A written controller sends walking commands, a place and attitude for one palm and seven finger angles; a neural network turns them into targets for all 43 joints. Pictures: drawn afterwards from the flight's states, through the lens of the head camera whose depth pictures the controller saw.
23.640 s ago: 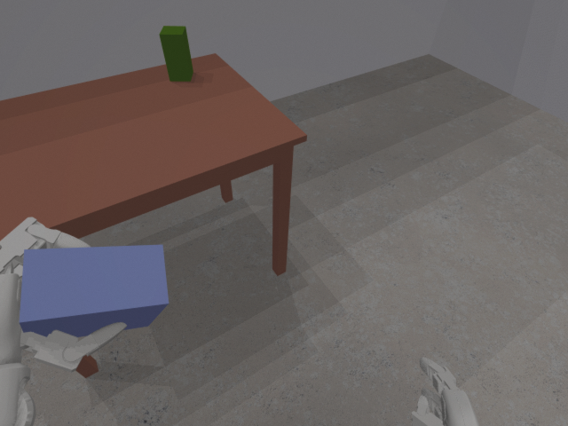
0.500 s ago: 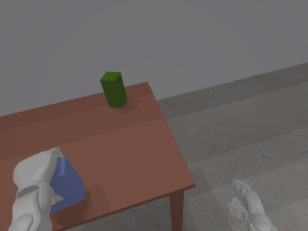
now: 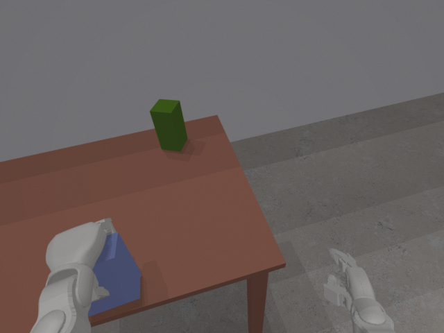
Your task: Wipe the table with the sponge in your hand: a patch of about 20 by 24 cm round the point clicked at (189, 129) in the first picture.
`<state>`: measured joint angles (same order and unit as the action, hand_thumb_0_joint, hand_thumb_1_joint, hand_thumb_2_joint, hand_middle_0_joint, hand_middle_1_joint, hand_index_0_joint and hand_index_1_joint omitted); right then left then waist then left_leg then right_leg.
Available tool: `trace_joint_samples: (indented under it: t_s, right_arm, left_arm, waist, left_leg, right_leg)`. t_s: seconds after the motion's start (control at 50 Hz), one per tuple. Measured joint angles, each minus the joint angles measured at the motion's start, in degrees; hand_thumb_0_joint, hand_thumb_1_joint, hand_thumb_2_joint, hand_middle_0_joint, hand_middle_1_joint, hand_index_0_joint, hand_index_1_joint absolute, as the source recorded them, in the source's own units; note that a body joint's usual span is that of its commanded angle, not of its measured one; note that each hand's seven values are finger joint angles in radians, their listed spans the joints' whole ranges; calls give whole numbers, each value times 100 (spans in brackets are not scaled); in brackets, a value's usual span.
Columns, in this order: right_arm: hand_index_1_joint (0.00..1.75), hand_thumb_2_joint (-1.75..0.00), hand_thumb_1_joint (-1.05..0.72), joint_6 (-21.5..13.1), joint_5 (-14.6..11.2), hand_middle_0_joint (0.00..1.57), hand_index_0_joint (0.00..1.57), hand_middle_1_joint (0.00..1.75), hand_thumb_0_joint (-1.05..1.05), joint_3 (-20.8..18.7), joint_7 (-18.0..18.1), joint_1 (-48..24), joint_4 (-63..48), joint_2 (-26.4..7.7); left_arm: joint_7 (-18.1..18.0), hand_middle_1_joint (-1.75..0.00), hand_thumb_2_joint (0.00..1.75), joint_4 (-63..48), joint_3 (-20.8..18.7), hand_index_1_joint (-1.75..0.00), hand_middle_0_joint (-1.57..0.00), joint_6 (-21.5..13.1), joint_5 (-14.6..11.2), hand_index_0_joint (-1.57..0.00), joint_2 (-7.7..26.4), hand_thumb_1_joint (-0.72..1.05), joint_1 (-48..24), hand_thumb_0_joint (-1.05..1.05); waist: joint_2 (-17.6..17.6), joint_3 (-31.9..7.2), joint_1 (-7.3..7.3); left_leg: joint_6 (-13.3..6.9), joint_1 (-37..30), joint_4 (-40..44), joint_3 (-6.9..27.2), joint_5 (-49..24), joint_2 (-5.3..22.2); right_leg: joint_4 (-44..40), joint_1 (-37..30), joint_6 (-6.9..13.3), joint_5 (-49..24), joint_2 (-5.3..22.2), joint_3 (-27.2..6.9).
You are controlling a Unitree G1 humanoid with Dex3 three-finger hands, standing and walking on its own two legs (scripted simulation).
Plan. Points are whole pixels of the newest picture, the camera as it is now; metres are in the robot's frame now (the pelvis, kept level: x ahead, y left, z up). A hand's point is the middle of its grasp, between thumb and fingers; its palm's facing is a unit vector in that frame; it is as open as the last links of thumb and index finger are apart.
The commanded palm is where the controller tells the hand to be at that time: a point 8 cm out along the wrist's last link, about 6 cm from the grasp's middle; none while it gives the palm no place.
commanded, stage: move the sponge above the wiping area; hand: left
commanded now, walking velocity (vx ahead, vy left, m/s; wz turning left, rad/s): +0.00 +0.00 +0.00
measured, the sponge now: (104, 281) +0.19 +0.27 -0.02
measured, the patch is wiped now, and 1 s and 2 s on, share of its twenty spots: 0.00 0.00 0.00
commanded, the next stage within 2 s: lower the sponge onto the table in 0.48 s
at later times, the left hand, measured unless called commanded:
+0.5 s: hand (102, 265) +0.20 +0.26 +0.03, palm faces -0.16 -0.14 -0.98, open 10.4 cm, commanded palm +0.20 +0.27 +0.13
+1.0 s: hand (100, 252) +0.22 +0.26 +0.05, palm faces -0.02 -0.09 -1.00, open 10.4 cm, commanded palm +0.20 +0.27 +0.12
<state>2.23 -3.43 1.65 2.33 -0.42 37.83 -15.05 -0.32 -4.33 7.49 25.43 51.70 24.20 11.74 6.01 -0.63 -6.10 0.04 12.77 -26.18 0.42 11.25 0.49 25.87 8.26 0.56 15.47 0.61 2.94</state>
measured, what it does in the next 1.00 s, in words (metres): stands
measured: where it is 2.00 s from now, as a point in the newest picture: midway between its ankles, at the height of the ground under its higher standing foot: outside the picture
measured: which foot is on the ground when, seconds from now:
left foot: down 0.00-1.00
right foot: down 0.00-1.00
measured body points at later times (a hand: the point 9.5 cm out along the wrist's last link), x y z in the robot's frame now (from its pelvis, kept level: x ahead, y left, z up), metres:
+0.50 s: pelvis +0.00 +0.00 +0.00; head +0.00 -0.04 +0.45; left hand +0.21 +0.26 +0.08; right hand +0.25 -0.22 -0.08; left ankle +0.03 +0.12 -0.74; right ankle -0.01 -0.11 -0.74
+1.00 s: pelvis +0.01 -0.01 +0.00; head +0.00 -0.04 +0.45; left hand +0.22 +0.26 +0.11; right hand +0.26 -0.21 -0.07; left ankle +0.03 +0.12 -0.74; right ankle -0.01 -0.11 -0.74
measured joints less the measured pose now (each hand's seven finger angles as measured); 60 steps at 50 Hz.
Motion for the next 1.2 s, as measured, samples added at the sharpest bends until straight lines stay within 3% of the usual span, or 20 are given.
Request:
trace_joint_samples:
  t_s: [0.08, 0.14, 0.18, 0.26, 0.32, 0.38, 0.44, 0.48, 0.54, 0.58, 0.62, 0.68, 0.74, 0.78, 0.82, 0.88, 0.98, 1.08, 1.2]
  right_arm:
    - [30, -90, -91, -154, 123, 21, 20, 30, 2, -97, 110, 98, 42, 1]
    - [30, -90, -91, -202, 140, 20, 20, 30, 2, -144, 143, 133, 128, 65]
    - [30, -90, -91, -187, 108, 20, 20, 30, 2, -154, 120, 124, 199, 103]
    - [30, -90, -91, -82, -1, 20, 20, 30, 2, -111, 35, 98, 284, 119]
    - [30, -90, -91, 21, -75, 20, 20, 30, 2, -52, -9, 65, 242, 51]
    - [30, -90, -91, 44, -77, 20, 20, 30, 2, -34, -18, 68, 120, -44]
    - [30, -90, -91, -42, 3, 20, 20, 30, 2, -71, 26, 133, 25, -83]
    - [30, -90, -91, -124, 83, 20, 20, 30, 2, -117, 87, 198, 26, -62]
    - [30, -90, -91, -245, 158, 20, 20, 30, 2, -183, 144, 275, 72, 5]
    - [30, -90, -91, -274, 153, 20, 20, 30, 2, -211, 137, 269, 136, 54]
    - [30, -90, -91, -248, 99, 20, 20, 30, 2, -207, 106, 230, 211, 98]
    - [30, -90, -91, -136, 7, 20, 20, 30, 2, -137, 48, 121, 311, 134]
    - [30, -90, -91, -13, -73, 20, 20, 30, 2, -47, 4, 33, 268, 112]
    - [30, -90, -91, 27, -79, 20, 20, 30, 2, -16, -21, 5, 177, 69]
    - [30, -90, -91, 34, -57, 21, 20, 30, 2, -10, -36, 3, 74, 25]
    - [30, -90, -91, -3, 29, 21, 20, 30, 2, -41, -9, 46, -10, -13]
    - [30, -90, -91, -91, 118, 20, 20, 30, 2, -128, 60, 126, 43, 33]
    - [30, -90, -91, -54, 35, 20, 20, 30, 2, -142, 36, 90, 182, 73]
    - [30, -90, -91, -26, -24, 20, 20, 30, 2, -98, 24, 82, 167, 15]
  left_arm:
    - [-162, -131, 104, -94, 126, -130, -68, -817, 220, -71, 64, -52, 54, -1]
    - [-555, -130, 104, -108, -16, -130, -69, -1074, 378, -71, 154, -52, -60, -1]
    - [-779, -130, 104, -48, -213, -130, -69, -1000, 346, -72, 180, -52, -192, -1]
    - [-864, -131, 104, 68, -599, -130, -68, -419, 44, -71, 173, -52, -377, -1]
    - [-590, -131, 104, 149, -619, -131, -68, 64, -95, -71, 147, -52, -320, -1]
    - [-173, -131, 104, 163, -376, -131, -68, 190, -140, -71, 101, -52, -139, -1]
    - [78, -131, 104, 72, -125, -131, -68, -220, -95, -71, 43, -52, 90, -1]
    - [36, -131, 104, -34, -17, -131, -68, -637, 97, -71, 79, -52, 189, -1]
    - [-377, -131, 104, -231, -46, -130, -69, -1143, 320, -72, 170, -52, 210, -1]
    - [-689, -130, 104, -258, -159, -130, -69, -1239, 356, -72, 167, -52, 99, -1]
    - [-900, -130, 104, -192, -291, -130, -69, -1085, 285, -72, 139, -52, -87, -1]
    - [-975, -131, 104, 45, -476, -130, -69, -571, 96, -71, 67, -52, -374, -1]
    - [-712, -131, 104, 210, -457, -131, -68, 19, -33, -71, 24, -52, -478, -1]
    - [-445, -131, 104, 195, -324, -131, -68, 209, -63, -71, -3, -52, -407, -1]
    - [-193, -131, 104, 73, -159, -131, -68, 189, -53, -71, -31, -52, -231, -1]
    - [-13, -131, 104, -125, 42, -131, -68, -200, 30, -71, -27, -52, 22, -1]
    - [-423, -131, 104, -251, -26, -130, -69, -860, 308, -71, 102, -52, 149, -1]
    - [-763, -131, 104, 98, -414, -130, -69, -606, 212, -71, 126, -52, -136, -1]
    - [-400, -131, 105, 429, -365, -131, -68, -223, 16, -71, 32, -52, -253, -1]
  waist:
    - [-74, 79, -155]
    - [-97, 83, -218]
    - [-81, 65, -200]
    - [-29, -35, -69]
    - [33, -72, 34]
    - [65, -38, 89]
    - [26, 17, 43]
    - [-27, 50, -55]
    - [-75, 61, -197]
    - [-65, 51, -235]
    - [-42, 13, -212]
    - [-9, -59, -119]
    - [26, -100, -10]
    - [46, -95, 41]
    - [49, -82, 65]
    - [9, -41, 10]
    - [-79, 12, -167]
    - [-66, 11, -143]
    - [13, -32, 1]
  left_leg:
    - [20, 12, -91, 3, 58, 52]
    - [48, -3, -125, -32, 95, 106]
    - [61, -34, -106, -52, 98, 123]
    - [60, -89, 16, -61, 43, 94]
    - [45, -94, 79, -54, 7, 58]
    - [21, -39, 62, -20, -2, 20]
    - [8, 29, -5, 3, 24, 14]
    - [15, 44, -58, 2, 60, 38]
    - [43, 60, -144, -16, 124, 88]
    - [57, 50, -172, -28, 149, 111]
    - [61, 26, -145, -31, 141, 108]
    - [60, -24, -40, -32, 85, 79]
    - [50, -46, 55, -28, 27, 42]
    - [38, -38, 74, -15, 9, 18]
    - [27, -17, 59, -4, 14, 4]
    - [26, -8, 1, 8, 53, 14]
    - [65, -38, -93, -11, 134, 98]
    - [88, -65, -56, -3, 111, 114]
    - [54, 13, 2, 45, 42, 52]
  right_leg:
    - [-2, -22, 31, 0, -53, -4]
    - [-16, -38, 59, -11, -104, -45]
    - [-39, -59, 65, -22, -120, -67]
    - [-85, -82, 44, -33, -92, -74]
    - [-93, -70, 27, -31, -57, -64]
    - [-52, -22, 10, -8, -21, -28]
    - [-7, 26, 8, 16, -17, -6]
    - [1, 25, 21, 24, -41, -9]
    - [16, 24, 52, 33, -90, -33]
    - [15, 8, 63, 33, -112, -49]
    - [-2, -11, 56, 27, -109, -53]
    - [-36, -30, 44, 15, -81, -51]
    - [-48, -22, 32, 10, -44, -44]
    - [-37, -8, 24, 17, -22, -29]
    - [-15, 9, 18, 33, -8, -17]
    - [5, -1, 24, 55, -19, -7]
    - [-18, -66, 71, 53, -103, -35]
    - [-58, -94, 81, 26, -122, -31]
    - [-63, -19, 49, 13, -65, 21]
